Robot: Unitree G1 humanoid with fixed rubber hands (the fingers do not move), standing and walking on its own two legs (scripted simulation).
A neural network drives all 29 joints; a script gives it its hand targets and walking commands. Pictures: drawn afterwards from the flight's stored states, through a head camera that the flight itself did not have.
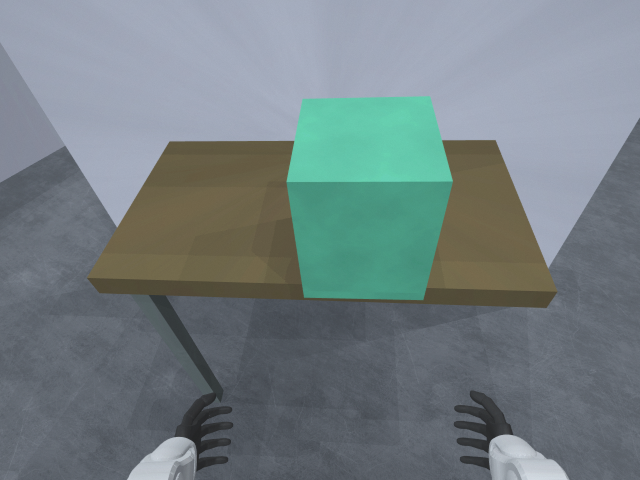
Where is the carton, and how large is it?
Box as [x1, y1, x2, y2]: [287, 96, 452, 299]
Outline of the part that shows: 429,96 302,99 288,171 287,188 304,297 390,299 423,298 452,182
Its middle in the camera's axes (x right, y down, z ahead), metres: +0.07 -0.07 +0.63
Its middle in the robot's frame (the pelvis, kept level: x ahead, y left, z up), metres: +0.52 -0.04 +0.05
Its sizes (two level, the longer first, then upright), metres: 0.210 0.200 0.250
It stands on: a table, 0.70 m high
